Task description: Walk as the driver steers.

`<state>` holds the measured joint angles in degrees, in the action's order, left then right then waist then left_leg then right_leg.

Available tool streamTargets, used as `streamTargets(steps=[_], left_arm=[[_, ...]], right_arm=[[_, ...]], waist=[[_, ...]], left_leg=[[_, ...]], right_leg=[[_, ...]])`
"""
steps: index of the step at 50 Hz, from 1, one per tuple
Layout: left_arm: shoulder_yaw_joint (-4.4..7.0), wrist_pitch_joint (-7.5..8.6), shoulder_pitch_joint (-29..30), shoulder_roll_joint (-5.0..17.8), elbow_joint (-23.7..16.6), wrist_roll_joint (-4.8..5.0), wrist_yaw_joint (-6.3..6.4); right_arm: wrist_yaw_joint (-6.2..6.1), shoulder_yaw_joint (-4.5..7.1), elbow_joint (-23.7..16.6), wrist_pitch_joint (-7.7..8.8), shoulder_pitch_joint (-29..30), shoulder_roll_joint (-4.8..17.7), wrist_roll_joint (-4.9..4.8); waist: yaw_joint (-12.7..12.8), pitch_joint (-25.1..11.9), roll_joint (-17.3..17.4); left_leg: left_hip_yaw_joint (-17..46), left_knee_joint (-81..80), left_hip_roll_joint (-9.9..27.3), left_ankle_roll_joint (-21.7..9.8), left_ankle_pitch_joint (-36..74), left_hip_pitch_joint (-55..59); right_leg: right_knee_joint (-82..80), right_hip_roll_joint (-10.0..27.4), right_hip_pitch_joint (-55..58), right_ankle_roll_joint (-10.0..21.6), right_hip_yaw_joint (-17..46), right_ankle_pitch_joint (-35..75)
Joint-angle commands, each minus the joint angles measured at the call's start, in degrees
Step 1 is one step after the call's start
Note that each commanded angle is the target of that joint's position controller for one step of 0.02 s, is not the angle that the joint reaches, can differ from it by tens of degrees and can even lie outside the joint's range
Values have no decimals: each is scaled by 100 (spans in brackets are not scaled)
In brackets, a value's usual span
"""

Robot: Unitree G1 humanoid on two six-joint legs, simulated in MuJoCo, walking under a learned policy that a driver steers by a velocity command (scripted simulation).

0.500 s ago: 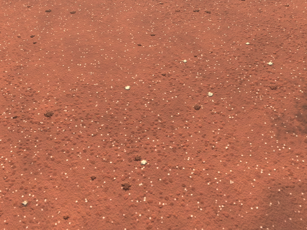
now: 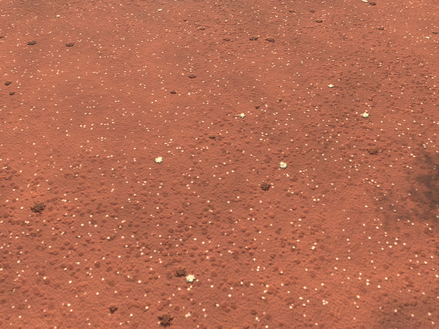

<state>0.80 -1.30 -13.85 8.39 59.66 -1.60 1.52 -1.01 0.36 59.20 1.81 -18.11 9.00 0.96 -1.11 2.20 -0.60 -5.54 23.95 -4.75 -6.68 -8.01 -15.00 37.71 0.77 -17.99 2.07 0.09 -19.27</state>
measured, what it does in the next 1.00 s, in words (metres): steps on the spot: right foot, then right foot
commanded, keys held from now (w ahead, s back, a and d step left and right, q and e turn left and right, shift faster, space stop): no key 0.66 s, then w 0.34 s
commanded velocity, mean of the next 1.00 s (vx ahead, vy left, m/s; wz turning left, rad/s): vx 0.09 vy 0.00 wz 0.00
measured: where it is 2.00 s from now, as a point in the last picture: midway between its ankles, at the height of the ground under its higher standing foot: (236, 303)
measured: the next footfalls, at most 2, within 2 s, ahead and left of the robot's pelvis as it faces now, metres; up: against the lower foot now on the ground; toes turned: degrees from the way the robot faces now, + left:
right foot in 0.04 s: +0.06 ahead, -0.12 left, +0.00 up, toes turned +0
right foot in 1.00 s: +0.12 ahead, -0.13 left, +0.00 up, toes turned -3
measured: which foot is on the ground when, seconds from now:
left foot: down 0.00-1.00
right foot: up 0.00-0.02, down 0.04-0.76, up 0.78-0.98, down 1.00-1.00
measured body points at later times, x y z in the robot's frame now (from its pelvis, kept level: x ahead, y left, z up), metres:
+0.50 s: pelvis +0.03 -0.02 +0.01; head +0.03 -0.01 +0.46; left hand +0.00 +0.18 -0.16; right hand +0.02 -0.22 -0.15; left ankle +0.06 +0.05 -0.74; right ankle +0.02 -0.12 -0.74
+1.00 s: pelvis +0.09 -0.04 +0.00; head +0.08 -0.06 +0.45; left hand +0.09 +0.18 -0.15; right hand +0.01 -0.27 -0.16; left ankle +0.06 +0.05 -0.74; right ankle +0.07 -0.13 -0.74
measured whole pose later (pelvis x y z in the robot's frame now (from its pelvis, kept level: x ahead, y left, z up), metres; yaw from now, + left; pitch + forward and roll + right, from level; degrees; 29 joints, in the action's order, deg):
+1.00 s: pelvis +0.09 -0.04 +0.00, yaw +0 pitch +0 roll +0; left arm 1.0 3.8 -19.6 7.4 61.7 -1.5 0.3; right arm -1.1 3.0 65.3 1.3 -25.1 10.2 0.4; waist -0.9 -1.3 2.1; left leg -2.4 27.1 -2.0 -4.6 -18.0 -10.4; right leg 27.5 -0.8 -11.9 5.1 -4.3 -20.5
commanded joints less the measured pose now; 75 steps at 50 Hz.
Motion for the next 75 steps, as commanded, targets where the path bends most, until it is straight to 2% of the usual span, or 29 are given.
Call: streamTargets(steps=[1,3,4,5,7,13,33,34,37,39,41,44,47,49,50,51,52,53,54,56,59,62,67,69,71,72,73,74,75], left_arm=[[-11,36,-763,179,179,-11,33],[-4,154,-770,472,184,-25,76],[-18,189,-605,426,230,68,68],[-71,245,-512,261,229,91,58],[-66,302,-440,294,256,135,69],[-73,271,-742,207,423,114,79],[-149,228,-1005,70,734,107,122],[-151,225,-1080,56,759,98,119],[-75,189,-1097,167,650,17,74],[-90,218,-862,28,448,-60,4],[-79,309,-670,16,290,-102,-56],[-6,432,-574,109,120,-40,-156],[4,492,-966,-74,188,29,-163],[57,506,-1669,-23,447,38,-113],[123,542,-2136,236,519,-13,-58],[251,563,-2670,784,537,-8,-7],[324,487,-2587,933,592,-15,7],[282,490,-2142,757,437,-4,-13],[257,539,-1826,666,323,27,-44],[206,656,-1592,519,212,69,-46],[144,739,-1927,405,346,55,-46],[94,766,-2048,397,367,39,-54],[119,808,-2113,625,409,31,-26],[151,820,-1944,758,402,25,-16],[201,783,-1786,912,398,40,-6],[187,772,-1769,863,339,67,-25],[70,750,-2276,223,164,247,-109],[186,742,-2197,504,174,213,-148],[242,721,-1522,653,-53,143,-147]], right_arm=[[-53,70,-200,-42,61,568,-56],[-38,42,-126,-40,-289,394,-100],[-31,29,-61,-58,-313,299,-129],[-25,25,11,-63,-324,291,-85],[-21,23,123,-61,-442,302,-38],[-70,-18,303,-26,-359,225,-46],[-137,-63,626,-50,-467,99,-54],[-135,-60,648,-55,-515,102,-52],[-110,97,610,-139,-634,432,-41],[-87,180,646,-158,-1015,531,-34],[-74,260,664,-138,-1171,593,-1],[-46,321,516,-32,-861,691,20],[-26,344,370,15,-385,686,-76],[-15,351,278,34,-216,612,-82],[10,290,110,92,51,394,-63],[80,175,-117,155,211,-27,-91],[125,262,-205,169,377,398,146],[198,285,-239,190,454,464,190],[250,272,-209,212,415,386,148],[316,295,-139,217,357,383,126],[324,300,-264,141,704,314,105],[310,247,-616,108,1533,236,70],[301,194,-973,112,2251,311,6],[238,259,-922,146,1882,472,8],[144,410,-444,237,363,718,5],[87,524,-195,290,-534,997,112],[61,676,-163,294,-1207,1616,262],[138,672,-162,207,-949,1559,92],[151,600,-254,206,-184,1332,5]], waist=[[283,158,259],[63,334,-211],[-20,502,-611],[-60,408,-594],[-126,244,-435],[26,228,60],[53,297,38],[58,192,72],[22,480,318],[-155,805,617],[-202,777,674],[-14,534,419],[332,510,458],[568,508,255],[754,447,-324],[885,227,-1477],[781,745,-1043],[503,924,-536],[315,909,-313],[133,703,-167],[152,563,-280],[266,675,-409],[352,698,-623],[101,460,-614],[-544,-365,-480],[-872,-874,-340],[-726,-1796,832],[-619,-2051,909],[-314,-1014,594]], left_leg=[[1667,-1232,1482,-223,-1966,-1088],[1440,-1008,1088,171,-1705,-1083],[995,-752,748,253,-1053,-514],[906,-510,712,269,-531,167],[956,-432,806,249,-223,633],[1066,-626,914,240,-312,325],[1112,-624,968,229,-54,425],[1122,-673,928,213,-516,455],[1458,-785,944,-107,-2989,125],[2342,-1269,1531,-479,-4036,248],[3096,-1729,2136,-825,-4023,252],[2832,-1831,2144,-809,-3205,155],[1913,-1509,1622,-539,-2795,-556],[1417,-751,1204,-388,-2899,-1414],[969,281,865,-208,-2664,-2146],[57,2039,187,58,-2302,-2964],[265,2909,450,28,-2131,-3327],[495,3296,662,30,-1660,-3293],[561,3389,752,83,-1251,-3178],[472,3333,842,244,-617,-2893],[262,3251,806,373,-139,-2948],[50,2507,745,453,176,-2836],[-237,1168,529,183,345,-1877],[-294,955,322,-51,102,-1206],[-353,525,27,-283,143,462],[230,482,593,-447,-168,1855],[2891,182,2441,-1056,-1360,3501],[4796,-931,2880,-1398,-1775,3359],[3918,-1085,2630,-1154,-2213,2529]], right_leg=[[-1000,-46,1241,91,-55,418],[-1669,575,1199,232,764,430],[-1954,633,415,299,895,49],[-2185,657,22,241,927,-72],[-2201,515,-27,130,741,194],[-1908,404,514,158,521,767],[-1865,391,636,125,443,956],[-1866,326,670,137,402,589],[-1274,-64,131,305,139,-1199],[-532,-227,-646,331,-138,-1251],[211,-109,-778,299,-372,-615],[531,30,-643,308,-233,-733],[-651,-188,570,316,-560,-185],[-1434,-344,1879,323,-591,37],[-2011,361,2544,453,404,-667],[-3139,1761,2990,867,2666,-2407],[-3326,2232,2322,1225,3300,-2903],[-3324,2077,1900,1230,3096,-2651],[-3373,1830,1750,1092,2632,-2037],[-3403,1422,1757,870,1722,-573],[-3191,1117,1893,807,945,1124],[-3079,972,1714,830,530,2355],[-2901,1057,1812,815,223,3564],[-2288,1135,2071,730,69,5052],[-520,982,2043,564,-167,5897],[814,797,1084,503,-242,4607],[3103,52,-715,287,-503,1311],[4224,-464,-1478,327,153,-837],[4303,-13,-1976,405,300,-285]])
Keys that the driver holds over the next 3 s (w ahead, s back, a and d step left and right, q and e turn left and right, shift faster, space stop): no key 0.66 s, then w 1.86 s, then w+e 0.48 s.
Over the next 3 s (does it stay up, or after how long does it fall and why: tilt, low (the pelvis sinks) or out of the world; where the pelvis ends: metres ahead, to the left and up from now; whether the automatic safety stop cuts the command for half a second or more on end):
stays up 1.17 -0.02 0.00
